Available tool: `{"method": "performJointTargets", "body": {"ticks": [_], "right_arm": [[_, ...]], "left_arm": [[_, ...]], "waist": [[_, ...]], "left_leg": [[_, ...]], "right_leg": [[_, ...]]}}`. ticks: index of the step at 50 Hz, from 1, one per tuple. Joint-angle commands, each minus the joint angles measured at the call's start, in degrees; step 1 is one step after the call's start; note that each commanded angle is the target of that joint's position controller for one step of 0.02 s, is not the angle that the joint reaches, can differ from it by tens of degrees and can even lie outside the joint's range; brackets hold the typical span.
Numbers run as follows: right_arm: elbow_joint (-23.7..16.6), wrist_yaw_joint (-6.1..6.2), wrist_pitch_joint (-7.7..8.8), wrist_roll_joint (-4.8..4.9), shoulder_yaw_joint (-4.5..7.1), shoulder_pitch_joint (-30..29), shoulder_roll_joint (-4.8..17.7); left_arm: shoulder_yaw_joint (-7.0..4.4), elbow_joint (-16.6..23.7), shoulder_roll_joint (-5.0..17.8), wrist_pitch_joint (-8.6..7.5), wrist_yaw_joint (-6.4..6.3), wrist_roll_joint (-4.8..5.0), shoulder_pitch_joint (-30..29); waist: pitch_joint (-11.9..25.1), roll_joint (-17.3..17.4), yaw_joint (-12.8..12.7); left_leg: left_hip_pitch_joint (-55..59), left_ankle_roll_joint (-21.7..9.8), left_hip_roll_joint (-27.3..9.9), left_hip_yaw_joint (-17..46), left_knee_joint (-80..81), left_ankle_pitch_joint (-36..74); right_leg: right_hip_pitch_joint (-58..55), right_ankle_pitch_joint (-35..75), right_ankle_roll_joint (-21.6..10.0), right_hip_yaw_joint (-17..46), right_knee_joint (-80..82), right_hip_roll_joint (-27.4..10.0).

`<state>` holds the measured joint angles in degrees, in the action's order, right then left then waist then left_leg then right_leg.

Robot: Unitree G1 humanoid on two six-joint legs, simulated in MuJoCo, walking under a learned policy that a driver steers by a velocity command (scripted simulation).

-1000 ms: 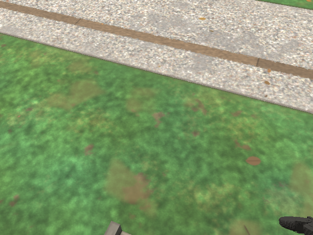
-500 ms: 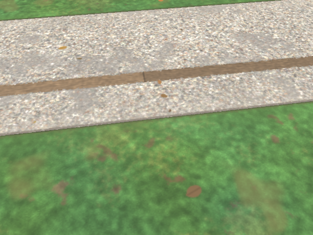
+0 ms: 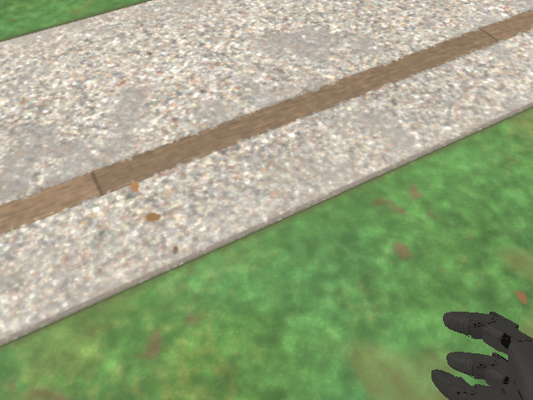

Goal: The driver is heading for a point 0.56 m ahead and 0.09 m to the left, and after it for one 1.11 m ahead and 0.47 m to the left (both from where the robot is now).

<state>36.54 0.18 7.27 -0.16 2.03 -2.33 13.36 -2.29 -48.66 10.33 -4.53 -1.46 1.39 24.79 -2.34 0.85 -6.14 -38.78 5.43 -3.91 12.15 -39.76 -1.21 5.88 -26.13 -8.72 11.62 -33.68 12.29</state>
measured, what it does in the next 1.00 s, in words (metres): goes down: left foot, then right foot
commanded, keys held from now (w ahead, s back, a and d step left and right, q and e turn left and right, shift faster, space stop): w+e+shift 0.14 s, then w+shift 0.12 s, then w+q+shift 0.74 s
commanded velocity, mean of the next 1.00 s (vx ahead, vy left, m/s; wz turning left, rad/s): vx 1.00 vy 0.00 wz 0.14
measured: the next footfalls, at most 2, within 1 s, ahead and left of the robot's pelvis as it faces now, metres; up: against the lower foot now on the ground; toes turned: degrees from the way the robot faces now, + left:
left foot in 0.08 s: +0.30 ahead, +0.18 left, +0.00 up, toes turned -15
right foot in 0.54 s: +0.58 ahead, -0.22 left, +0.00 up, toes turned -10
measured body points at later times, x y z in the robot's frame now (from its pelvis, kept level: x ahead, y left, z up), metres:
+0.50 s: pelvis +0.40 -0.02 +0.00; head +0.42 -0.04 +0.45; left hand +0.72 +0.09 -0.02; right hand +0.24 -0.25 -0.13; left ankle +0.26 +0.19 -0.72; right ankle +0.54 -0.21 -0.70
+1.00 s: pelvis +0.81 -0.07 -0.03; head +0.82 -0.05 +0.42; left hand +0.78 +0.21 -0.16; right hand +1.07 -0.29 -0.08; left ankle +0.96 +0.00 -0.72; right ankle +0.56 -0.22 -0.68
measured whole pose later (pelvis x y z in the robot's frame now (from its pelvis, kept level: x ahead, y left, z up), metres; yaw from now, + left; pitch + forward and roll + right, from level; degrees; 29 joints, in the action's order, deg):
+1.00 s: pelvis +0.81 -0.07 -0.03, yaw +12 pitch -2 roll -3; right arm 34.9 -4.0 0.8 3.0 3.0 6.4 18.3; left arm -3.5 -48.4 16.8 -3.2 -0.5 0.3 22.2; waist -2.8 1.6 -1.3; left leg -32.7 -9.7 -0.3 -7.3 -42.6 -6.8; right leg -14.9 -24.1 3.3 -17.5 -33.2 -3.4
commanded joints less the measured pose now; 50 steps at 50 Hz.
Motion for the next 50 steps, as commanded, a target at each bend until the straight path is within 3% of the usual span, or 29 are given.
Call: {"method": "performJointTargets", "body": {"ticks": [1,2,3,4,5,6,7,8,9,10,13,16,19,24,26,27,28,29,30,32,34,36,40,43,45,47,48,49,50], "right_arm": [[-5.7,-0.41,0.55,1.14,2.29,-1.9,5.1],[-5.7,-0.17,0.76,1.95,3.38,1.6,6.8],[-3.8,0.05,1.01,2.59,4.94,10.9,9.3],[-1.5,0.55,0.85,2.77,5.96,26.1,11.9],[-0.3,-0.11,0.98,0.15,6.16,31.4,17.2],[-0.9,-0.63,0.82,0.03,5.71,28.0,14.2],[-1.7,-0.19,0.06,0.57,4.86,22.8,9.5],[-0.6,-0.03,-0.6,0.11,4.46,21.2,8.4],[0.8,-0.17,-0.76,-0.5,4.27,20.5,8.0],[2.0,-0.17,-0.49,-0.87,3.71,19.3,6.9],[5.0,-1.49,0.15,0.85,2.7,18.8,3.6],[6.7,-1.5,0.2,0.95,3.06,20.9,7.1],[6.6,-0.89,-0.14,1.93,3.43,21.7,9.8],[8.4,-0.4,-1.23,2.14,3.27,28.0,13.2],[8.9,-0.38,-1.98,0.72,2.83,28.3,13.9],[6.8,-0.26,-1.82,-1.0,1.29,27.4,9.6],[4.6,-0.07,-0.47,1.98,-1.11,36.6,-0.5],[4.6,0.43,-0.28,4.84,-0.03,32.8,4.2],[3.0,0.78,-0.64,5.45,0.81,25.6,6.8],[2.6,0.64,-1.82,2.58,1.22,20.4,6.5],[2.4,-0.71,-4.13,3.23,1.45,21.7,4.3],[1.2,-1.17,-6.08,3.1,1.3,19.5,3.0],[-1.3,-2.2,-6.41,2.06,1.03,14.8,4.0],[-3.2,-3.93,-5.83,1.92,0.88,7.9,5.4],[-4.2,-4.78,-5.4,2.25,1.4,6.2,7.0],[-4.0,-4.67,-5.84,3.27,2.92,10.9,10.5],[-2.6,-4.42,-6.44,3.63,4.21,18.7,12.9],[0.9,-3.85,-7.27,3.29,6.44,31.7,17.2],[4.0,-2.51,-7.91,3.71,7.6,39.1,19.1]], "left_arm": [[-3.24,4.4,11.3,-0.52,-0.59,1.48,-1.9],[-3.26,4.6,10.6,-0.27,-0.45,1.44,-1.9],[-3.13,5.5,10.3,-0.06,-0.03,0.64,-4.2],[-2.21,7.6,8.2,0.02,0.71,-1.0,-8.1],[-0.17,10.1,0.8,-0.14,1.28,1.37,3.7],[0.13,10.5,5.2,0.61,0.71,3.44,1.3],[-0.61,11.3,8.5,1.32,0.61,2.21,-4.9],[-0.75,11.7,8.6,1.44,0.79,0.71,-8.2],[-0.87,12.9,7.8,1.21,1.03,-0.61,-11.7],[-0.9,13.7,6.6,1.27,1.53,-0.2,-11.8],[-0.45,14.5,5.0,2.08,2.01,1.19,-11.9],[0.19,16.7,5.7,1.13,2.37,-0.34,-17.2],[0.68,18.9,7.5,-0.36,3.46,-1.1,-24.7],[-0.9,19.3,11.8,-2.16,4.24,0.33,-26.8],[-3.69,16.0,16.4,-1.86,2.89,0.45,-11.2],[-4.87,13.7,20.2,-1.13,1.69,-0.27,2.4],[-5.25,12.3,25.6,-1.24,2.3,-2.66,4.7],[-4.16,11.7,20.3,-1.47,2.78,-2.12,3.9],[-3.06,10.7,16.3,-1.68,2.64,-1.2,0.7],[-1.88,9.1,11.2,-1.81,2.7,-2.23,-5.5],[-1.25,7.8,7.2,-2.21,2.52,-2.77,-9.9],[-1.57,6.8,7.4,-2.51,2.18,-1.92,-11.9],[-2.36,6.1,10.8,-2.6,0.95,-2.5,-13.2],[-3.1,5.5,14.7,-2.43,0.57,-2.05,-10.9],[-3.71,5.3,18.0,-1.74,0.61,-2.0,-9.9],[-4.59,5.8,21.6,-0.1,0.47,-1.25,-9.1],[-5.05,6.5,23.1,0.74,0.5,-0.92,-10.4],[-5.1,7.6,23.1,0.91,0.53,-0.75,-12.4],[-3.86,7.4,18.5,0.11,0.88,-0.39,-13.8]], "waist": [[-0.3,-1.9,3.3],[2.0,-2.9,6.0],[7.2,-3.6,12.1],[16.4,-3.9,19.9],[28.1,21.0,12.5],[22.4,23.4,12.8],[11.3,15.8,13.6],[5.8,7.1,12.9],[2.2,2.9,12.0],[0.8,3.4,9.6],[0.1,3.6,6.9],[-3.9,0.6,5.8],[-6.1,-0.2,7.4],[-3.5,4.1,6.8],[7.5,6.6,-3.0],[17.6,1.9,-8.7],[29.0,-20.5,-1.5],[24.8,-18.3,-2.4],[13.6,-13.9,-2.5],[4.9,-6.1,1.2],[2.7,-9.6,5.4],[-1.1,-6.9,6.9],[-5.8,-2.9,8.3],[-7.9,0.8,6.2],[-6.8,-0.3,6.7],[-2.0,-5.2,10.7],[2.1,-7.8,15.3],[8.2,-7.7,21.3],[7.8,-0.3,23.9]], "left_leg": [[26.3,-0.5,5.7,-7.4,7.9,5.1],[30.2,-1.8,6.4,-7.0,9.1,1.3],[38.8,-3.2,6.2,-7.2,8.5,-1.6],[56.1,-5.5,-0.6,-2.0,2.3,-9.7],[70.2,-16.7,-18.7,34.7,15.9,-35.3],[65.8,-16.9,-20.7,48.1,23.8,-55.2],[57.2,-14.2,-17.3,38.4,24.3,-52.5],[49.1,-12.8,-14.4,28.7,24.5,-41.6],[42.0,-12.6,-11.9,21.6,25.0,-32.4],[36.7,-12.9,-10.6,16.5,25.6,-26.6],[32.6,-14.3,-9.5,8.4,28.4,-20.8],[31.4,-17.9,-10.7,7.0,32.0,-16.7],[25.2,-16.8,-7.9,0.3,35.4,-10.3],[31.1,-14.3,-9.8,-2.3,30.8,3.3],[26.6,-11.3,-5.9,-6.0,8.1,22.1],[12.7,-8.9,-3.0,-6.4,-13.3,9.4],[-0.3,-7.8,4.1,-4.4,-33.2,-26.6],[-7.1,-8.0,2.6,-2.7,-42.3,-24.6],[-13.2,-8.1,0.3,-5.0,-45.1,-20.6],[-8.9,-8.3,-4.3,-6.1,-39.3,-13.9],[-3.6,-8.2,-6.7,-5.3,-36.0,-12.2],[-5.1,-7.8,-7.4,-5.8,-34.3,-11.7],[-6.7,-7.3,-6.2,-8.5,-24.2,1.0],[-2.4,-9.6,-4.1,-14.3,-11.0,8.8],[3.8,-11.6,-0.3,-19.5,-5.4,8.5],[10.9,-13.3,5.1,-24.0,-5.9,1.0],[19.5,-14.8,6.8,-24.3,-7.2,-3.9],[36.7,-17.0,8.0,-21.9,-6.4,-6.9],[50.3,-19.3,6.4,-14.9,-1.3,-6.1]], "right_leg": [[20.3,13.5,-4.7,15.4,10.1,-11.0],[16.4,19.4,-3.2,15.3,5.0,-10.9],[14.6,28.3,-0.9,12.8,-5.4,-9.1],[21.5,29.1,1.6,8.8,-22.6,-8.0],[34.5,-6.4,3.9,4.5,-44.7,-2.4],[43.0,-2.6,4.3,0.2,-50.9,-9.0],[46.0,2.5,4.5,-2.2,-52.1,-11.1],[44.2,5.2,4.3,-4.1,-50.0,-12.9],[41.5,6.4,3.8,-4.7,-47.3,-14.4],[38.6,7.6,3.4,-3.9,-44.8,-16.5],[37.4,6.1,3.2,-3.5,-39.2,-18.5],[42.5,14.4,4.9,-3.7,-29.4,-19.6],[33.6,25.4,7.6,-7.9,-14.1,-19.3],[16.1,24.7,8.3,-10.0,0.7,-14.3],[-6.2,18.1,6.2,-12.8,-1.0,-11.9],[-25.9,9.1,4.4,-1.4,-3.9,-23.1],[-35.6,-18.2,-2.5,30.3,10.3,-36.0],[-30.6,-27.0,-2.8,39.4,20.0,-36.4],[-24.2,-19.3,-1.3,30.1,19.7,-35.7],[-9.2,0.3,0.3,11.9,18.7,-30.8],[-2.1,8.7,1.0,1.6,20.9,-29.0],[1.2,15.0,1.6,-5.5,23.6,-29.5],[2.9,22.1,2.1,-18.1,27.3,-27.1],[-0.6,26.6,4.1,-24.9,29.0,-25.6],[-5.1,47.9,5.1,-27.4,25.6,-25.6],[-11.9,79.4,5.4,-28.0,14.0,-26.7],[-11.3,89.2,5.0,-27.6,3.0,-27.7],[-3.9,88.2,4.7,-25.7,-12.9,-27.2],[10.0,52.1,7.4,-25.0,-36.7,-20.2]]}}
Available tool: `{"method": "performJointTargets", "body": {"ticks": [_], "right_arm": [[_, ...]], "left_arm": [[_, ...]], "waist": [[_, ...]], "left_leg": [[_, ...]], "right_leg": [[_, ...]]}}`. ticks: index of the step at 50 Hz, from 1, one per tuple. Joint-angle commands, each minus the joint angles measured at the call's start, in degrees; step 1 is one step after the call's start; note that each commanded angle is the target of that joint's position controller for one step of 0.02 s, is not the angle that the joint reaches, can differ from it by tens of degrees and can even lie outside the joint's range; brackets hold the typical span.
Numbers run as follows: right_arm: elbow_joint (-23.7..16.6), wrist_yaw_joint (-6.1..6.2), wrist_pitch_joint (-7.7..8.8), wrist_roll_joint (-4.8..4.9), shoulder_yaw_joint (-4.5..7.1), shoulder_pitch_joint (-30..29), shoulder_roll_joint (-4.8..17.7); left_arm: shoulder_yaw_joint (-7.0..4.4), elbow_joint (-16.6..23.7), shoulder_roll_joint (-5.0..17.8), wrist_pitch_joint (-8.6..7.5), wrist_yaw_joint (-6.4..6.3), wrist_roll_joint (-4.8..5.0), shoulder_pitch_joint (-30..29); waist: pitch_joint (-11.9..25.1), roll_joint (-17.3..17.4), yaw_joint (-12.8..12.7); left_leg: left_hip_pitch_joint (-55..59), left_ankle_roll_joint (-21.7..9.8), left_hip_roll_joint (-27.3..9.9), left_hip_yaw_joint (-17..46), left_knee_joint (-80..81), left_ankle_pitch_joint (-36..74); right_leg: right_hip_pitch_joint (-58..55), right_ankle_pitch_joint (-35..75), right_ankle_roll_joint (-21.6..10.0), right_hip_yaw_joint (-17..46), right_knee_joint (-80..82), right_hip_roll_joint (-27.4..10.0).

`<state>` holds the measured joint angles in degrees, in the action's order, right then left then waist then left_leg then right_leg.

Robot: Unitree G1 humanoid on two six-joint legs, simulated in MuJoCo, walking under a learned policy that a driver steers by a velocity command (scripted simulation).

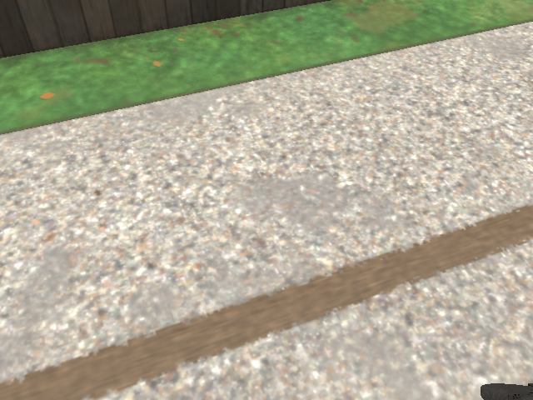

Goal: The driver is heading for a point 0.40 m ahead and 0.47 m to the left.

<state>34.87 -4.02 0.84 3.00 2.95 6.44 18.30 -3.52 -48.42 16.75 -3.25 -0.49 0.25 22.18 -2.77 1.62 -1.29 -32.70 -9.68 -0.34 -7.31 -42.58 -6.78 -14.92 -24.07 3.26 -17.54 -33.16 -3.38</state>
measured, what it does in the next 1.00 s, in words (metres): walks ahead, turning left: right foot, then left foot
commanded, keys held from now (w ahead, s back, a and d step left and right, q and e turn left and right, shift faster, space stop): w+q+shift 0.68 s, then w+shift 0.32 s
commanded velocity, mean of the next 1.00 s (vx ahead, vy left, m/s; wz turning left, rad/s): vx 1.00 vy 0.00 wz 0.83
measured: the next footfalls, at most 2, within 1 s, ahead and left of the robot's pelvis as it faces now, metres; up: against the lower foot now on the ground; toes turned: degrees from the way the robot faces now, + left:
right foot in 0.42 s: +0.63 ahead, -0.07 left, +0.00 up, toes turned +33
left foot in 0.94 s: +0.79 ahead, +0.40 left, +0.00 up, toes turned +51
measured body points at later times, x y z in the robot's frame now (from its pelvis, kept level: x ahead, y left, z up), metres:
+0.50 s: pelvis +0.43 -0.01 +0.02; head +0.45 +0.01 +0.47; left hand +0.52 +0.32 -0.03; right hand +0.63 -0.24 -0.09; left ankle +0.21 +0.02 -0.60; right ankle +0.59 -0.09 -0.69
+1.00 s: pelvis +0.74 +0.25 +0.01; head +0.76 +0.28 +0.46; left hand +0.53 +0.41 -0.12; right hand +1.06 +0.26 -0.06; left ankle +0.76 +0.37 -0.69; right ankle +0.68 -0.04 -0.57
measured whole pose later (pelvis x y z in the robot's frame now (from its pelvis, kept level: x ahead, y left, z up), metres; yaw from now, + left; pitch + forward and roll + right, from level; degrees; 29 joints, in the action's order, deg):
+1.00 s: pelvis +0.74 +0.25 +0.01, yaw +51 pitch +0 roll +0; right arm 34.2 -2.9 3.1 1.2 2.3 5.7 15.3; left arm -0.6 -50.1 15.2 -5.2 -0.3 1.8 24.6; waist -4.2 -0.5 -1.5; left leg -28.9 -7.6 4.2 -4.2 -40.4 -12.0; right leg 2.2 -22.5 -1.7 -0.9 -65.3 -3.9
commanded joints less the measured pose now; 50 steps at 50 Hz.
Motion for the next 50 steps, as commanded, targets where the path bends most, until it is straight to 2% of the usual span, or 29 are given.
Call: {"method": "performJointTargets", "body": {"ticks": [1,2,3,4,5,7,8,12,14,18,19,21,22,23,24,25,26,27,29,31,36,41,43,45,46,47,48,49,50], "right_arm": [[5.3,1.55,-1.2,-0.42,5.9,25.1,16.8],[0.9,1.06,1.02,-2.59,4.34,20.2,13.9],[0.1,0.91,2.41,-2.43,3.95,20.3,9.6],[0.7,0.64,3.7,-2.65,3.63,18.4,8.7],[0.4,0.48,4.54,-2.57,3.27,14.9,7.9],[-0.9,1.62,4.86,-3.07,2.93,10.0,7.4],[-0.6,2.22,4.78,-2.44,2.61,9.8,6.4],[1.2,4.84,3.86,-1.1,2.36,12.2,5.7],[2.2,5.04,3.18,-0.83,2.97,14.1,6.9],[4.0,5.56,2.77,0.0,3.24,15.7,5.4],[4.1,5.63,2.44,-0.2,3.44,15.5,5.4],[2.4,4.66,1.99,-2.32,2.81,12.0,4.3],[0.8,3.99,2.08,-4.4,0.46,13.2,-2.5],[-2.5,3.88,2.74,1.69,-0.83,23.1,-4.7],[-0.3,4.68,2.06,2.41,-0.31,19.4,1.1],[-1.1,4.53,1.7,0.53,0.54,12.3,4.8],[-1.6,4.45,1.31,-1.08,0.78,8.6,4.9],[-2.8,4.05,1.33,-1.86,0.98,6.3,4.3],[-3.4,3.31,0.34,-0.39,1.07,6.3,2.7],[-4.5,2.95,-0.45,-0.04,0.54,4.9,1.0],[-5.7,2.16,0.24,-0.66,-0.02,-0.6,1.1],[-8.4,-0.24,2.59,-0.71,-1.19,-11.3,-0.5],[-9.4,-0.62,3.07,-0.89,-0.19,-13.0,1.5],[-7.8,-0.02,2.32,-0.93,2.32,-1.6,6.3],[-3.7,0.93,1.59,-0.77,4.27,12.8,9.3],[0.5,2.05,0.74,-0.68,5.28,23.5,11.9],[-0.3,2.02,1.74,-1.35,5.22,19.9,15.5],[0.7,1.78,2.56,-2.41,3.86,21.6,8.9],[1.9,1.75,3.37,-3.14,3.26,20.3,7.4]], "left_arm": [[0.89,10.1,-0.1,-3.81,0.67,-1.2,-7.5],[1.85,15.1,1.5,-6.6,1.23,0.99,-4.7],[0.59,15.7,8.2,-7.82,1.23,2.42,-13.4],[0.46,16.6,7.8,-7.87,0.91,2.74,-16.2],[0.76,15.3,6.4,-7.17,0.29,1.08,-15.7],[0.14,14.1,6.9,-5.26,0.2,-0.2,-12.5],[0.0,14.2,6.8,-4.58,0.03,-0.45,-12.8],[1.5,18.9,1.7,-4.12,0.31,-1.67,-26.4],[1.4,20.4,0.9,-4.43,0.98,-0.77,-29.7],[-0.93,21.1,5.6,-5.12,1.23,1.99,-29.6],[-1.7,20.7,7.0,-5.37,1.18,2.35,-27.4],[-4.19,16.9,10.5,-5.28,0.38,2.81,-7.6],[-4.2,14.9,12.9,-4.53,-0.27,1.99,5.4],[-4.32,14.0,16.6,-4.71,1.29,-1.12,3.7],[-3.2,16.4,9.8,-4.26,1.39,-0.91,-2.6],[-2.45,16.2,6.7,-3.59,0.87,-0.4,-4.5],[-2.32,14.9,6.7,-3.12,0.72,-0.83,-4.7],[-2.24,13.4,6.4,-3.06,0.64,-1.13,-5.8],[-1.47,11.1,3.8,-3.59,0.67,-0.75,-7.0],[-1.35,9.1,3.2,-3.81,0.85,0.34,-6.7],[-1.45,6.9,6.0,-3.93,0.44,-1.26,-5.2],[-1.32,2.8,9.8,-3.02,0.69,-0.12,2.6],[-1.5,1.6,12.6,-2.28,0.21,-0.1,4.4],[-1.58,0.9,15.1,-1.3,-0.43,-0.23,3.6],[-1.35,1.2,15.1,-0.77,-0.76,-0.13,0.4],[-0.27,2.8,11.6,-1.1,-1.28,-0.64,0.0],[2.67,5.1,1.5,-3.2,-0.04,0.52,8.5],[1.28,5.7,8.2,-5.52,0.35,2.56,1.7],[1.16,8.6,7.6,-6.1,0.28,4.6,-6.0]], "waist": [[5.1,21.3,8.6],[18.1,19.9,4.4],[11.9,6.6,7.5],[5.6,-2.8,4.6],[3.1,-8.5,1.8],[0.6,-5.6,-1.8],[-0.4,-4.7,-2.1],[-4.1,-2.7,3.4],[-2.3,-0.5,6.2],[-0.7,4.2,5.9],[0.3,5.2,4.2],[12.5,5.6,-6.9],[22.9,-4.3,-9.7],[28.1,-35.8,-1.3],[18.6,-24.4,-3.2],[11.3,-15.0,-4.8],[7.5,-4.3,-4.2],[4.2,-3.5,-2.9],[1.6,-6.7,-0.7],[-0.4,-6.4,0.2],[-5.6,-2.1,-0.1],[-10.1,-0.4,-2.6],[-6.8,-5.2,-0.8],[1.9,-11.8,7.6],[8.4,-11.9,15.5],[13.8,-5.8,17.6],[24.3,13.9,7.0],[27.2,5.4,11.3],[15.4,3.1,10.6]], "left_leg": [[49.2,-10.0,-1.9,23.8,4.7,3.9],[55.1,-19.2,-13.2,56.7,22.4,-25.9],[48.6,-14.6,-13.9,59.7,30.6,-34.1],[39.3,-12.4,-13.3,57.8,31.7,-33.8],[31.0,-10.9,-11.2,53.0,30.2,-28.0],[19.8,-10.8,-6.3,44.3,29.7,-19.4],[17.1,-10.5,-5.0,40.4,30.3,-16.2],[7.5,-6.8,1.7,28.2,29.8,-5.4],[5.5,-4.2,2.2,27.8,29.1,-8.3],[17.8,-1.7,-0.5,33.9,22.2,-10.3],[21.0,-1.1,-1.7,34.7,19.1,-5.0],[18.9,2.7,0.9,30.8,-2.6,10.2],[6.3,4.0,4.1,26.0,-24.2,-12.8],[-12.3,5.7,6.4,21.0,-41.1,-25.8],[-17.5,6.4,0.8,18.3,-45.3,-18.8],[-17.9,6.6,-0.3,15.4,-44.7,-14.7],[-14.8,6.6,-2.7,14.4,-42.5,-12.8],[-13.1,6.5,-4.9,14.8,-38.5,-10.9],[-10.6,6.0,-7.7,14.7,-35.5,-10.7],[-13.5,5.9,-9.3,14.0,-34.2,-9.9],[-16.1,7.3,-7.9,12.2,-23.9,4.3],[-11.0,3.6,-2.9,5.0,-2.2,8.3],[-3.4,2.1,2.5,-0.5,1.2,3.7],[11.1,-0.8,5.6,-0.5,2.2,-2.7],[29.0,-3.1,5.6,0.8,7.6,1.7],[51.1,-3.8,-1.2,13.2,6.2,-1.2],[67.1,-13.6,-16.3,47.0,15.1,-21.5],[63.5,-11.7,-16.8,55.4,24.4,-31.2],[53.9,-9.9,-16.1,48.7,27.1,-26.3]], "right_leg": [[51.3,-9.8,-2.4,11.1,-61.9,7.6],[63.0,-9.1,-4.2,25.1,-65.0,9.0],[63.6,-2.6,-6.5,26.9,-58.3,5.3],[62.4,1.7,-6.9,26.5,-51.4,3.6],[57.6,4.0,-6.2,27.1,-46.4,1.3],[51.1,6.0,-3.6,28.3,-39.3,-0.6],[49.9,6.0,-2.4,27.6,-34.6,-1.3],[43.1,23.1,1.1,22.1,-10.5,1.4],[35.8,31.1,1.7,20.4,-2.1,4.2],[34.6,29.0,1.5,25.2,5.5,3.8],[33.2,26.0,0.8,25.0,5.6,3.5],[11.8,18.7,-2.2,24.1,1.3,1.0],[-8.4,3.6,-3.8,36.1,-2.4,-8.5],[-16.2,-25.0,-13.3,75.2,16.3,-22.0],[-9.0,-34.4,-12.3,73.4,19.9,-20.0],[-1.4,-23.9,-10.8,61.6,19.0,-17.6],[5.7,-10.9,-9.8,52.0,18.2,-15.2],[11.5,-2.6,-10.1,45.6,18.0,-13.4],[16.9,4.3,-9.3,36.2,19.7,-11.0],[18.2,8.6,-9.5,30.5,21.4,-11.2],[20.8,18.9,-10.0,17.0,26.3,-10.0],[13.7,38.4,-9.3,9.2,29.0,-11.0],[8.9,68.5,-9.6,7.2,23.7,-11.9],[6.4,91.6,-10.1,7.4,7.4,-14.3],[13.0,92.2,-9.2,6.6,-7.3,-13.1],[30.7,53.3,-7.6,8.2,-29.0,-8.2],[52.0,-2.1,-5.4,14.7,-51.5,3.3],[55.4,-0.9,-7.8,25.8,-53.2,2.1],[59.0,0.7,-8.1,25.0,-52.2,0.6]]}}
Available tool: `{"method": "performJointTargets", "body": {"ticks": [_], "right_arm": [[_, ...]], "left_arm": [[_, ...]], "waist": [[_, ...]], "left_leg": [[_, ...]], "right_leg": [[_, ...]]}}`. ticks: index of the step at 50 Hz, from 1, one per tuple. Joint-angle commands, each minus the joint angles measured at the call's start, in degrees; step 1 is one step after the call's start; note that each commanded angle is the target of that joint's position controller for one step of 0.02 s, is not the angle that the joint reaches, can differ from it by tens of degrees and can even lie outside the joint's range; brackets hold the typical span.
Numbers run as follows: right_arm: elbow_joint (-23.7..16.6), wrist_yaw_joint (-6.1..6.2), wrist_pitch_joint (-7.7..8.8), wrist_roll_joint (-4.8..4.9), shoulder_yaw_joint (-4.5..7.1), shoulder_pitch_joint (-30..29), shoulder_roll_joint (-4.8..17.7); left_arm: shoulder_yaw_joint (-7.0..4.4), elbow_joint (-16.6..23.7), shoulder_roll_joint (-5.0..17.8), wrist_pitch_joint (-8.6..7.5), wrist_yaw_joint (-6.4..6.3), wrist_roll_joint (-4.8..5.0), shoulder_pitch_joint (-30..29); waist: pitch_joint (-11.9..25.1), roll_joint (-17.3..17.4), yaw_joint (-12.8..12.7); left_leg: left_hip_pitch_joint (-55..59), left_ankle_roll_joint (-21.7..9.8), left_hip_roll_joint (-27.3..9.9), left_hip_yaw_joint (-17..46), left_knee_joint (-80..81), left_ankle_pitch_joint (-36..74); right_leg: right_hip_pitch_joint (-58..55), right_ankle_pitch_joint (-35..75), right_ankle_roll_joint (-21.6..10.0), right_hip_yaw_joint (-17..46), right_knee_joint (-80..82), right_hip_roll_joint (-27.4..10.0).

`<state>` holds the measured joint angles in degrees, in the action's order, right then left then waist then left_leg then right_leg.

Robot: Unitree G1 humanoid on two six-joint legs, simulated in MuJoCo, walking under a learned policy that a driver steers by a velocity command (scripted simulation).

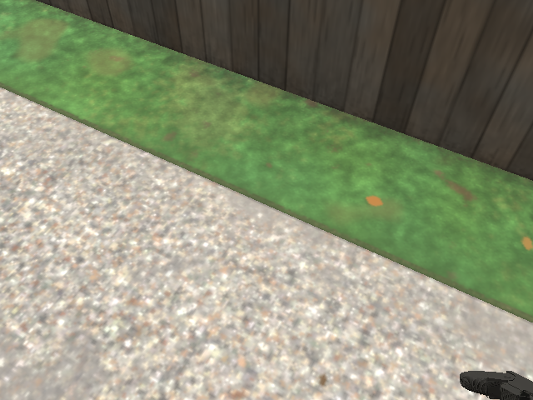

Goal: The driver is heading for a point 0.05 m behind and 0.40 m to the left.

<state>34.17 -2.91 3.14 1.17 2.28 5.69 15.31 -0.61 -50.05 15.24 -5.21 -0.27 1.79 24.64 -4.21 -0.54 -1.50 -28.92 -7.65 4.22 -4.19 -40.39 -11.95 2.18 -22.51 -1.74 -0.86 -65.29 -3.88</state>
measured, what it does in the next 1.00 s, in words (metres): walks ahead, turning left: right foot, then left foot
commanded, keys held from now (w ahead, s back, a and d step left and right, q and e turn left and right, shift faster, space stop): w+shift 0.04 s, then shift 0.14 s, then q+shift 0.82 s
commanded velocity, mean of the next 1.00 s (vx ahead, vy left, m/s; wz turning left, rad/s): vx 0.27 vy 0.00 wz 0.65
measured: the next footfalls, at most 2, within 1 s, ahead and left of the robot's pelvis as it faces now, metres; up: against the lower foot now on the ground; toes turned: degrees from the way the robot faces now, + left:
right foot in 0.34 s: +0.55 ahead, -0.11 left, +0.00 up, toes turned +9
left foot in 0.76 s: +0.42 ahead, +0.12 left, +0.00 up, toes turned +31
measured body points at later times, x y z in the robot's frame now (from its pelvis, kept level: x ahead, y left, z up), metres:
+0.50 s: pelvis +0.35 -0.04 +0.01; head +0.41 -0.02 +0.46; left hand +0.51 +0.24 -0.08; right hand +0.50 -0.31 -0.10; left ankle +0.24 +0.07 -0.61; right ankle +0.51 -0.11 -0.71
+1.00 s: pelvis +0.41 +0.02 +0.04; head +0.42 +0.08 +0.48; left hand +0.40 +0.37 -0.07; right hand +0.71 -0.14 -0.03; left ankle +0.39 +0.10 -0.71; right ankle +0.54 -0.11 -0.63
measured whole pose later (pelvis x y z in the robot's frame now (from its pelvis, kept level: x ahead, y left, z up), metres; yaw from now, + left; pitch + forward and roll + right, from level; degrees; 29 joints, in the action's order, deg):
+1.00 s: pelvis +0.41 +0.02 +0.04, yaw +39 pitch +3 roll -4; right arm 34.4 2.6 -2.3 0.7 5.2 13.3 18.8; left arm -5.4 -43.0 18.7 0.2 -1.2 -0.3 -1.0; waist -3.7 -1.4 1.0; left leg -19.8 -3.3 2.6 7.9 -27.8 -10.3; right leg 31.9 -18.4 3.6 4.5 -55.3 2.2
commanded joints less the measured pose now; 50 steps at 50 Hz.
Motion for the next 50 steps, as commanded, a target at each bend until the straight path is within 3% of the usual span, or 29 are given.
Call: {"method": "performJointTargets", "body": {"ticks": [1,3,4,6,7,9,11,14,16,17,18,19,20,21,22,23,25,27,30,37,38,39,40,41,42,43,44,46,50], "right_arm": [[3.4,0.48,2.06,-1.33,3.54,17.1,9.7],[3.2,0.38,2.88,-2.74,1.82,10.0,4.5],[3.2,0.41,2.94,-2.43,1.53,8.3,3.5],[4.4,1.08,3.26,-0.94,1.56,7.9,4.4],[5.0,1.61,3.47,-0.94,1.78,8.0,5.7],[5.6,2.83,3.29,-1.16,1.98,8.3,6.8],[8.4,3.33,2.89,-0.54,2.5,16.6,8.2],[9.8,4.13,1.42,0.28,3.69,17.9,10.8],[8.7,4.66,0.18,-0.17,4.18,15.4,11.0],[7.1,4.72,-0.45,-0.05,4.03,12.2,10.5],[4.6,4.71,-0.93,-1.18,2.81,12.1,6.4],[6.4,4.0,-1.43,0.25,0.86,29.4,0.0],[7.6,3.56,-2.4,0.63,1.85,31.1,7.6],[5.2,3.56,-3.53,1.26,3.11,22.9,11.1],[4.2,4.34,-4.75,1.13,3.6,17.5,11.8],[3.6,4.92,-5.94,1.23,3.86,16.5,11.3],[3.3,5.4,-7.81,1.28,3.44,18.2,7.7],[1.9,5.78,-7.77,0.48,3.01,16.1,5.8],[0.6,4.77,-7.29,0.08,3.06,12.9,6.4],[0.4,3.01,-8.48,-0.19,5.19,10.8,9.3],[1.4,3.44,-8.38,-0.84,6.11,13.0,10.9],[0.9,4.6,-7.95,-1.09,7.82,14.8,17.4],[-1.8,4.81,-6.3,-2.43,7.84,11.7,21.4],[-1.9,4.27,-4.63,-2.91,7.71,10.2,19.6],[-1.8,4.27,-3.45,-2.18,7.36,8.4,18.6],[-2.3,4.47,-3.23,-0.99,6.85,6.1,16.4],[-2.9,4.84,-3.57,-0.22,6.16,4.2,14.6],[-4.0,5.63,-4.17,-0.53,5.38,4.0,12.7],[-5.0,6.14,-4.81,-0.33,5.83,5.5,13.6]], "left_arm": [[-1.13,11.2,7.3,-4.3,-0.25,2.48,-11.1],[-1.45,9.1,6.2,-2.59,0.08,0.57,-8.2],[-1.66,8.4,6.4,-1.54,0.31,-0.08,-6.9],[-1.46,8.5,5.4,-0.46,0.56,-1.36,-7.5],[-1.05,10.0,4.5,-0.59,0.67,-2.07,-10.5],[-0.01,11.3,2.2,-1.7,1.64,-2.85,-16.0],[0.11,13.4,1.7,-2.97,2.87,-3.37,-23.5],[-1.67,15.4,6.5,-2.7,2.66,-3.06,-25.5],[-3.26,13.2,9.9,-2.35,1.69,-3.25,-17.8],[-3.86,11.5,11.0,-2.21,1.27,-3.54,-10.8],[-4.17,11.0,13.8,-1.86,0.69,-4.26,-4.4],[-3.06,12.4,13.0,-1.14,1.16,-6.25,-6.9],[-2.93,15.2,10.1,-0.04,1.34,-4.59,-9.8],[-2.51,16.6,7.6,1.14,0.77,-3.41,-14.7],[-1.98,15.8,5.6,2.34,0.2,-2.75,-17.8],[-1.79,15.2,5.2,2.97,-0.27,-3.14,-19.7],[-2.4,14.2,6.1,3.13,-0.56,-4.03,-23.0],[-3.32,13.5,7.4,2.61,-0.69,-4.01,-24.0],[-4.48,13.0,9.4,3.07,-1.29,-3.24,-25.5],[-5.59,10.2,10.1,5.37,-0.32,-0.61,-27.1],[-5.37,9.0,8.3,5.93,-0.11,-0.28,-25.2],[-5.05,8.4,6.2,6.6,0.18,-1.28,-22.3],[-4.83,12.4,6.0,6.43,-0.4,-3.18,-26.5],[-5.27,13.1,7.5,6.11,-0.82,-2.98,-30.5],[-5.52,12.9,7.9,5.78,-1.11,-2.01,-30.2],[-5.89,11.5,8.4,5.55,-1.64,-2.25,-28.3],[-6.16,10.9,8.9,5.32,-1.94,-2.76,-27.3],[-6.08,10.5,8.0,4.76,-1.34,-2.62,-26.4],[-5.12,10.9,5.7,4.42,-0.66,-1.69,-27.8]], "waist": [[8.5,-1.7,7.2],[3.1,0.0,1.1],[2.1,1.0,-0.5],[-0.2,0.9,-1.8],[-1.8,1.1,-1.5],[-2.2,1.2,0.4],[0.3,-0.1,5.3],[1.5,3.6,4.0],[6.2,5.7,-0.8],[10.1,5.1,-5.5],[19.1,-0.8,-6.7],[31.7,-19.2,1.3],[39.2,-14.1,-0.2],[31.4,-9.3,-0.8],[22.5,-3.7,-0.3],[16.2,-5.1,1.3],[10.0,-7.8,4.1],[9.6,-7.1,3.9],[13.1,-4.8,3.4],[9.9,-4.6,5.1],[8.4,-0.7,5.6],[4.3,15.6,4.5],[4.3,20.6,2.9],[6.2,12.9,4.6],[6.1,10.2,3.0],[6.9,7.1,1.5],[7.8,7.3,0.7],[11.0,7.6,0.3],[11.6,7.2,1.6]], "left_leg": [[38.9,-10.7,-19.0,38.8,26.4,-13.5],[24.7,-9.0,-14.6,27.0,27.5,0.1],[20.7,-8.8,-14.2,23.6,28.1,11.8],[15.0,-7.8,-13.5,16.3,28.8,30.9],[11.9,-7.2,-11.9,12.6,29.4,36.7],[7.4,-4.9,-6.2,5.0,28.8,37.0],[9.4,-3.7,-6.3,7.6,28.6,29.1],[18.2,-0.8,-8.8,13.4,22.7,22.8],[21.5,1.2,-8.6,15.9,12.2,28.3],[20.3,3.9,-6.3,15.0,1.8,29.0],[12.7,7.1,-2.2,13.5,-15.8,10.6],[-2.0,10.2,5.0,14.2,-41.2,-34.5],[-2.5,10.6,0.4,18.2,-46.7,-28.8],[-6.2,11.4,-2.9,14.1,-45.9,-23.8],[-7.9,12.1,-5.1,10.5,-41.9,-19.2],[-7.1,12.6,-6.6,9.6,-40.9,-16.9],[-0.3,12.8,-8.5,7.4,-33.5,-16.3],[0.5,12.6,-9.9,6.1,-26.5,-14.5],[4.8,10.9,-11.9,5.4,-17.0,-6.2],[14.9,4.7,-7.9,-0.7,3.5,-1.5],[18.2,2.4,-7.1,2.1,8.6,1.2],[21.5,-3.1,-17.3,20.1,19.3,17.9],[21.2,-12.4,-23.3,38.6,23.3,14.6],[20.7,-12.8,-22.7,36.3,25.0,8.2],[20.9,-9.6,-20.4,33.0,25.1,5.6],[21.6,-6.6,-18.6,30.0,23.4,5.3],[21.0,-5.1,-17.5,28.0,22.0,8.1],[20.7,-4.4,-14.9,25.8,20.0,14.7],[23.1,-4.4,-12.7,28.3,17.9,16.1]], "right_leg": [[41.5,2.3,-3.1,8.0,-14.6,-1.6],[35.0,6.4,-1.9,7.7,-8.5,-4.9],[32.9,6.1,-0.6,6.8,-6.6,-5.5],[31.4,6.1,2.4,4.6,0.1,-5.7],[31.4,9.8,3.7,2.8,5.2,-4.8],[25.8,24.1,4.2,-0.9,21.1,-1.9],[19.8,40.9,3.9,-2.1,32.2,2.7],[19.1,42.2,1.7,2.5,40.0,4.6],[12.2,37.2,0.9,3.5,39.2,5.5],[4.5,41.6,0.6,3.1,40.2,3.8],[-10.5,66.2,-1.9,10.0,32.6,-6.9],[-26.6,81.0,-15.5,30.9,30.6,-26.6],[-26.0,62.0,-15.5,34.7,34.4,-24.5],[-18.6,45.8,-14.2,27.2,38.1,-21.7],[-9.0,36.2,-12.0,20.9,41.3,-17.6],[0.0,30.7,-11.9,17.4,43.9,-16.2],[13.8,24.7,-11.0,8.6,49.3,-12.9],[14.7,29.4,-12.1,4.4,50.8,-13.9],[12.8,28.6,-12.4,0.6,51.2,-16.1],[10.7,11.4,-5.3,-7.2,45.2,-15.6],[13.6,5.5,-2.2,-9.1,38.5,-12.7],[24.3,-6.8,3.8,-14.8,21.2,-5.0],[37.8,-15.2,6.8,-5.2,7.1,3.4],[40.4,-12.4,5.4,2.3,1.3,3.8],[41.0,-6.5,3.9,4.6,1.4,3.4],[40.6,-2.1,3.5,5.6,2.2,2.4],[39.1,0.3,3.7,6.0,3.2,2.4],[34.9,3.6,4.6,5.9,3.4,4.4],[33.1,5.1,6.1,7.1,15.1,7.2]]}}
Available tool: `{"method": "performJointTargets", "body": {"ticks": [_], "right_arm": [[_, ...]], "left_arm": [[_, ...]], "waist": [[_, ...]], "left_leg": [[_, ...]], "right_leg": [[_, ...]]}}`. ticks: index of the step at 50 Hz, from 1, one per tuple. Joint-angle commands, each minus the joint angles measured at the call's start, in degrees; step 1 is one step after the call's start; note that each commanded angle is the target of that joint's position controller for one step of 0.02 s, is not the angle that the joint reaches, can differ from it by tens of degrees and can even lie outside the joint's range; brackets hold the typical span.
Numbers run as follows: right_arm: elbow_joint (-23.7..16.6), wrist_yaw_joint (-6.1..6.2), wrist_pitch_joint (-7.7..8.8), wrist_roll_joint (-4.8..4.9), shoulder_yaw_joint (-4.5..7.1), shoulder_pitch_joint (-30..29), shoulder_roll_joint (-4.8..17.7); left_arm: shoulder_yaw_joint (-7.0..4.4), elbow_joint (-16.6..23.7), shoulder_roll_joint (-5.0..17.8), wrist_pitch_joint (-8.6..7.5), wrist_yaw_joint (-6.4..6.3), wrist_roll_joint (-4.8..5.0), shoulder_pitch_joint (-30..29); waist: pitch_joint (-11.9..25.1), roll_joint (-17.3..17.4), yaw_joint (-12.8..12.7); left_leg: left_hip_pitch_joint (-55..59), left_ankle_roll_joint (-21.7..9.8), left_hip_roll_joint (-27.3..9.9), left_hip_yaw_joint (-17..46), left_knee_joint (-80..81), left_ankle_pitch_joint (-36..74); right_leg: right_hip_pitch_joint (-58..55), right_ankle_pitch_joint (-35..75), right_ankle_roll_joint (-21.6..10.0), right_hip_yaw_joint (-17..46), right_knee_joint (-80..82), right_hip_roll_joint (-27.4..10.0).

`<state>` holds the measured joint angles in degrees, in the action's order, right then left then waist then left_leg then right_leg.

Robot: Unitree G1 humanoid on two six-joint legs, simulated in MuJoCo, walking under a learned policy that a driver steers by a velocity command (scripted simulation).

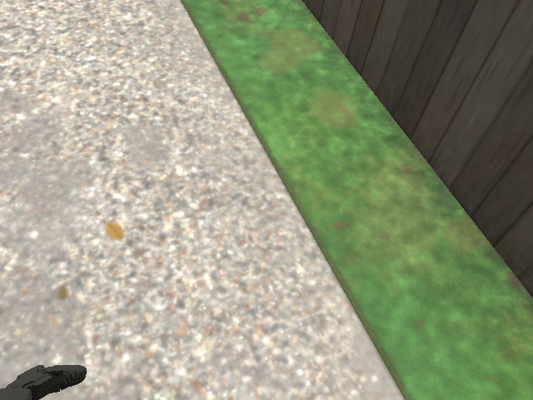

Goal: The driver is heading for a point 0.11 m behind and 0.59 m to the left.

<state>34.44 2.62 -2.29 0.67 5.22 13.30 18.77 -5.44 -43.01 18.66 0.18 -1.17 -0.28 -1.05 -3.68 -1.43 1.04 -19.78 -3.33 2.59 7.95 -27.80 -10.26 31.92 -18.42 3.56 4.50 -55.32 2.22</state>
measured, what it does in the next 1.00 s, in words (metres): walks ahead, turning left: right foot, then left foot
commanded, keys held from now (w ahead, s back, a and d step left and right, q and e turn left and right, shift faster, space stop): q+shift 0.62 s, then w+q+shift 0.38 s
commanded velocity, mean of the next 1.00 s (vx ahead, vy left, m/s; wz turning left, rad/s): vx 0.20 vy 0.00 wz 0.99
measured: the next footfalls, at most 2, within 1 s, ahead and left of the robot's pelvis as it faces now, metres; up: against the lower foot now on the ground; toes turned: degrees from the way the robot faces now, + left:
right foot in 0.22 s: +0.12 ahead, -0.13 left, +0.00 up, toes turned +22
left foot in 0.64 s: +0.01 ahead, +0.13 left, +0.00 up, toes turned +40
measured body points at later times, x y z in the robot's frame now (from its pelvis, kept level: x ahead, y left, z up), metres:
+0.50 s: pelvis +0.03 -0.03 +0.00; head +0.09 +0.00 +0.44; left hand +0.03 +0.29 -0.11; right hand +0.32 -0.21 -0.09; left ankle -0.02 +0.11 -0.68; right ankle +0.08 -0.15 -0.74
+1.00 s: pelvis +0.12 +0.10 +0.00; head +0.10 +0.15 +0.45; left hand +0.04 +0.45 -0.07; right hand +0.39 -0.03 -0.08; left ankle -0.02 +0.11 -0.74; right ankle +0.33 +0.10 -0.70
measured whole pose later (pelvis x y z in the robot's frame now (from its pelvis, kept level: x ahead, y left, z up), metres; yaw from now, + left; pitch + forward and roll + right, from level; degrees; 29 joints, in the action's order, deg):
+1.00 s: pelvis +0.12 +0.10 +0.00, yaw +57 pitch +3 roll -3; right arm 36.7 1.6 1.4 2.3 3.3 23.8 17.3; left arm -5.1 -39.1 18.8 -5.8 2.0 1.2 0.3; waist -0.4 -1.9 4.0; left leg -6.5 -2.9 2.7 16.4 -23.5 -18.8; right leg 30.2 -6.8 4.4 6.7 -34.1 1.4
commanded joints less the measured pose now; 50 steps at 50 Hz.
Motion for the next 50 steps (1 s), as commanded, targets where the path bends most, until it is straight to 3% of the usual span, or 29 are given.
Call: {"method": "performJointTargets", "body": {"ticks": [1,7,10,11,12,13,14,15,16,17,19,21,23,26,29,31,32,33,34,35,36,37,38,41,47,50], "right_arm": [[-5.7,0.61,0.41,0.17,3.02,-2.3,10.3],[-7.5,-0.43,-0.45,0.33,3.27,-3.9,10.4],[-8.5,-0.77,-0.79,1.12,3.01,-7.0,9.9],[-8.8,-0.8,-0.94,1.24,2.47,-6.6,8.2],[-7.7,-1.02,-1.12,0.58,1.38,-0.4,4.0],[-9.1,-1.1,-0.5,0.9,2.71,-0.8,8.4],[-7.8,-1.24,-0.2,0.22,3.96,-1.0,13.0],[-6.7,-1.35,-0.42,0.42,4.34,-1.4,13.5],[-5.8,-1.28,-0.99,0.38,4.05,-1.2,11.9],[-6.1,-1.63,-1.27,0.46,3.38,-1.1,10.0],[-7.4,-2.12,-1.11,1.31,2.17,-4.0,7.1],[-8.7,-2.3,-0.8,1.3,1.54,-6.8,5.9],[-9.3,-2.66,-0.65,0.94,1.08,-7.4,5.1],[-8.7,-3.24,-0.82,0.81,0.95,-6.1,4.7],[-8.0,-3.74,-2.0,0.96,1.79,-4.9,5.8],[-6.3,-3.67,-2.48,0.97,3.0,0.0,6.6],[-4.0,-2.7,-2.4,1.23,4.71,6.2,9.8],[-3.1,-1.96,-1.75,2.28,6.76,13.2,17.6],[-4.6,-3.09,1.31,0.78,5.87,12.8,18.5],[-3.9,-3.9,3.38,0.85,4.44,12.4,13.7],[-3.2,-3.89,4.46,1.1,3.37,10.2,11.9],[-3.7,-3.6,4.69,1.43,2.58,7.1,10.5],[-3.9,-3.02,4.56,1.32,2.0,4.8,9.7],[-3.9,-1.43,4.86,0.27,1.35,5.2,9.2],[-1.9,-0.57,4.61,1.49,1.25,7.5,9.6],[-1.8,-0.81,4.55,2.13,1.08,6.7,9.1]], "left_arm": [[-0.21,3.8,2.3,-1.0,0.42,0.49,-2.2],[-0.75,3.7,4.1,-1.67,1.4,0.86,-0.1],[-1.59,2.7,5.3,-2.1,1.74,0.82,4.5],[-2.2,2.2,6.8,-1.97,1.53,0.5,6.5],[-2.57,3.2,9.8,-1.25,1.07,-0.16,4.8],[-2.59,3.4,10.5,-1.24,1.07,-1.98,4.5],[-1.95,5.0,7.5,-1.5,0.63,-1.68,1.8],[-1.27,5.7,4.9,-1.31,-0.07,-1.1,0.2],[-0.9,6.2,4.0,-0.95,-0.73,-0.65,0.0],[-0.77,6.0,4.2,-0.68,-1.28,-0.09,0.3],[-0.85,5.5,5.4,-0.16,-1.83,-0.52,3.3],[-1.26,4.9,6.7,0.34,-1.71,-0.91,6.4],[-1.78,4.8,8.1,0.75,-1.18,-0.76,7.3],[-2.47,5.1,9.9,1.02,-0.13,-0.13,5.4],[-2.92,4.5,10.2,0.24,1.16,1.53,5.5],[-2.71,4.0,8.6,-0.13,1.57,2.75,5.0],[-2.24,2.8,6.3,-0.43,1.93,2.38,8.0],[-0.6,6.1,1.4,-0.75,2.13,-0.36,5.6],[-0.15,9.7,1.3,-2.04,1.94,-0.51,1.8],[-1.17,10.3,5.6,-3.33,2.2,1.6,-2.7],[-1.7,10.5,7.0,-4.49,2.41,2.39,-3.1],[-1.96,8.9,7.4,-5.14,2.34,1.54,-1.3],[-2.06,8.3,7.5,-5.68,2.41,0.63,-0.3],[-1.67,6.9,5.7,-6.68,2.99,0.26,-0.5],[-0.21,8.8,3.1,-6.83,3.12,1.42,-5.6],[-0.26,10.0,3.8,-7.44,3.27,2.14,-6.2]], "waist": [[11.0,8.7,-0.7],[11.0,11.6,0.0],[10.9,11.3,-2.4],[11.9,8.0,-2.6],[13.5,-5.8,1.6],[9.2,-15.7,2.0],[7.1,-10.8,1.9],[6.1,-7.2,1.5],[5.8,-4.8,1.2],[4.7,-4.8,0.6],[3.8,-5.5,-1.6],[5.3,-6.6,-3.9],[7.0,-7.0,-4.5],[8.0,-7.8,-3.4],[7.9,-8.4,-2.3],[9.2,-6.3,1.2],[11.7,0.1,3.5],[11.2,17.2,3.8],[16.5,18.9,4.6],[11.1,11.4,6.5],[6.7,10.9,4.4],[5.2,8.6,2.3],[4.4,9.1,0.9],[4.1,8.8,0.5],[0.1,11.5,2.1],[-0.4,11.9,2.0]], "left_leg": [[13.7,-8.7,-10.7,17.4,5.0,13.2],[12.1,-8.2,-9.2,25.5,2.9,13.9],[8.3,-5.7,-5.8,26.4,0.1,11.2],[3.5,-3.3,-2.8,23.7,-4.2,1.4],[-4.3,-0.2,4.6,13.5,-17.1,-20.4],[-14.9,2.9,6.9,6.1,-27.2,-26.1],[-16.7,4.8,1.7,4.8,-35.3,-22.1],[-16.7,5.6,0.2,3.4,-37.9,-17.8],[-17.2,6.4,-0.6,2.2,-40.9,-14.9],[-19.1,7.0,-1.7,0.9,-43.0,-12.7],[-21.0,8.0,-4.0,-3.5,-40.0,-10.6],[-22.0,9.2,-6.2,-5.6,-35.6,-10.6],[-19.7,9.4,-7.6,-6.9,-30.5,-10.8],[-10.9,8.1,-7.5,-10.1,-21.5,-8.7],[-4.4,5.6,-6.2,-12.7,-12.6,-7.0],[5.4,2.1,-3.9,-13.5,-2.0,-1.3],[17.9,-1.3,-2.8,-9.8,1.9,1.7],[30.0,-8.7,-15.8,12.3,2.8,7.4],[30.7,-18.9,-22.8,36.7,11.6,-21.7],[28.9,-17.3,-22.7,34.9,16.7,-36.8],[24.4,-15.1,-21.3,32.7,17.7,-38.3],[21.1,-13.1,-19.0,28.4,16.9,-33.7],[17.8,-11.9,-16.6,24.4,17.0,-29.9],[14.9,-10.6,-12.3,19.1,17.2,-20.2],[6.0,-9.2,-8.8,17.1,15.1,-15.1],[3.4,-8.4,-8.9,20.7,12.9,-16.6]], "right_leg": [[2.3,0.9,1.0,2.2,7.6,1.5],[-5.4,-0.7,0.2,4.1,18.7,2.4],[-15.5,6.2,-1.4,2.7,32.0,1.3],[-23.0,12.0,-3.2,4.8,36.5,-3.8],[-30.3,19.4,-8.1,14.9,36.6,-16.3],[-26.7,23.8,-16.6,26.8,39.4,-23.8],[-25.7,22.5,-17.9,23.1,39.0,-24.3],[-24.4,19.6,-15.8,16.4,38.1,-20.6],[-24.7,16.9,-14.2,11.9,37.4,-17.6],[-25.2,18.1,-14.3,9.1,37.5,-17.0],[-27.2,21.8,-15.0,3.7,38.7,-16.0],[-31.7,26.3,-16.2,1.4,38.7,-17.5],[-33.7,29.8,-16.4,-1.5,38.2,-18.8],[-30.4,31.2,-14.5,-7.7,37.5,-19.1],[-29.8,29.9,-12.1,-10.7,34.4,-20.4],[-26.9,27.7,-8.1,-14.2,25.8,-19.3],[-18.3,17.4,-5.1,-16.5,15.8,-15.8],[2.5,-16.8,-1.3,-18.4,-4.2,-8.7],[17.1,-19.1,-1.2,-3.3,-14.0,-2.4],[20.9,-14.3,-3.6,0.8,-15.0,-4.5],[20.4,-9.7,-5.3,1.3,-12.2,-5.0],[17.1,-6.0,-5.2,1.5,-8.8,-6.1],[13.3,-2.1,-4.6,1.6,-4.1,-6.1],[7.2,7.6,-2.4,-0.1,5.1,-3.1],[-1.2,12.7,1.3,0.0,19.6,0.7],[-7.8,11.6,1.3,1.0,23.7,0.5]]}}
